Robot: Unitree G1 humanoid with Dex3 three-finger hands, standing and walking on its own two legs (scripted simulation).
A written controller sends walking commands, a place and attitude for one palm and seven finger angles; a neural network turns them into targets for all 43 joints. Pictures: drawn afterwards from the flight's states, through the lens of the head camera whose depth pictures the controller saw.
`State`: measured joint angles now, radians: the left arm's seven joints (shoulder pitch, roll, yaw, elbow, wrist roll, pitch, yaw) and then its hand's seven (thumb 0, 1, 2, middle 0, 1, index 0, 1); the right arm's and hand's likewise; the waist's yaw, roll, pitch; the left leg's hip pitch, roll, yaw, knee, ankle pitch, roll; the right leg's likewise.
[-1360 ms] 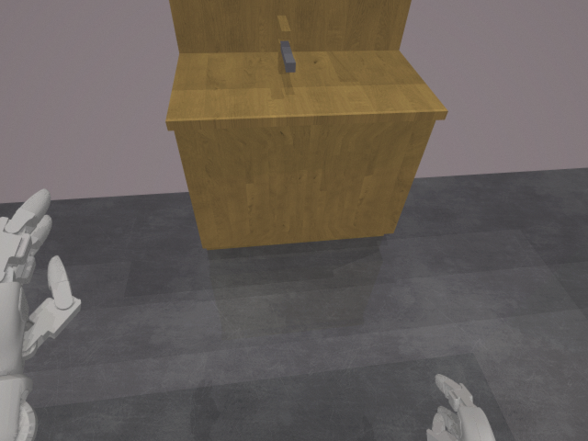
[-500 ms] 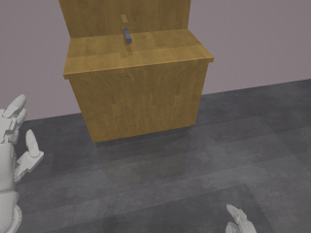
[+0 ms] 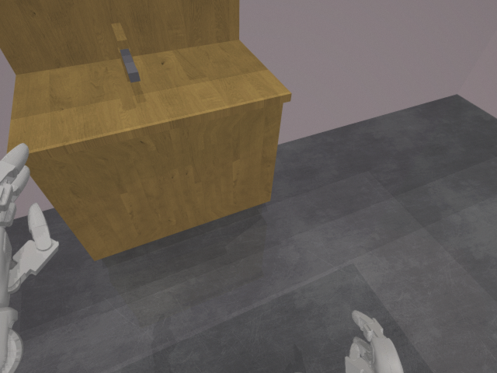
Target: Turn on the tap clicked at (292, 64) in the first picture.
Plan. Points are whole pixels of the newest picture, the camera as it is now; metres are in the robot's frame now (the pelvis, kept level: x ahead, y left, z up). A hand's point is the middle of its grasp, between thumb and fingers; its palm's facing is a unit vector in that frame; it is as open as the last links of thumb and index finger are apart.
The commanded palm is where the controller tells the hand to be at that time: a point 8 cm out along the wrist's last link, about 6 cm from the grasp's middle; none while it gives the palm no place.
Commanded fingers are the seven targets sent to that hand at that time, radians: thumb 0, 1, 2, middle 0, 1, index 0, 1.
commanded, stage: walk to a spot facing it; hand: left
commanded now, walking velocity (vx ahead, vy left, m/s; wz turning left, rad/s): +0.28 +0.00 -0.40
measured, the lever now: (133, 75) +0.86 +0.39 +0.03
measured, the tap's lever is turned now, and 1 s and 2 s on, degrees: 0 0 0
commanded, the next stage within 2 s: turn to face it in 0.06 s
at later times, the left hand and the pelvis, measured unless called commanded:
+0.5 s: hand (142, 154) +0.36 +0.18 +0.18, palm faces +0.34 -0.83 -0.44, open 7.4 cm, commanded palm +0.31 +0.23 +0.18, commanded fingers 0.00 0.90 0.90 -0.20 -0.30 -0.20 -0.30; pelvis +0.14 -0.04 -0.01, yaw -2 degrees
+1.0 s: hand (131, 163) +0.35 +0.20 +0.17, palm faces +0.53 -0.77 -0.34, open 7.4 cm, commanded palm +0.30 +0.23 +0.18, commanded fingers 0.00 0.90 0.90 -0.20 -0.30 -0.20 -0.30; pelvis +0.17 -0.07 +0.00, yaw +6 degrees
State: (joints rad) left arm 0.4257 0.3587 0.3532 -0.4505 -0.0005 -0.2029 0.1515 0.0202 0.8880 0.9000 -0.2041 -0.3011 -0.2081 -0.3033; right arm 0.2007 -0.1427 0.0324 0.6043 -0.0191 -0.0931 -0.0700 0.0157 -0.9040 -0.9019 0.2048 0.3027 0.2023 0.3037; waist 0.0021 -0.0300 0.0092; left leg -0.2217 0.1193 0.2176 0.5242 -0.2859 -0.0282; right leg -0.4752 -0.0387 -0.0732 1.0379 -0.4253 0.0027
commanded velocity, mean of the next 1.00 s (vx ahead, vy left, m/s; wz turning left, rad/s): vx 0.14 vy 0.02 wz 0.14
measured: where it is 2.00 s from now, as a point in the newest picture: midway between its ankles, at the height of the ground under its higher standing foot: (267, 347)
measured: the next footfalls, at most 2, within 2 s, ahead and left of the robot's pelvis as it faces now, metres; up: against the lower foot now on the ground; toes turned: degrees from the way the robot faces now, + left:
right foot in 0.16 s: +0.18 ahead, -0.18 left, +0.00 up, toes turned -4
left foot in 0.46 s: +0.25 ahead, +0.07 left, +0.00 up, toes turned +5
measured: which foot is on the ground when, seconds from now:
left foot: down 0.00-0.16, up 0.18-0.44, down 0.46-0.76, up 0.78-1.00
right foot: up 0.00-0.14, down 0.16-1.00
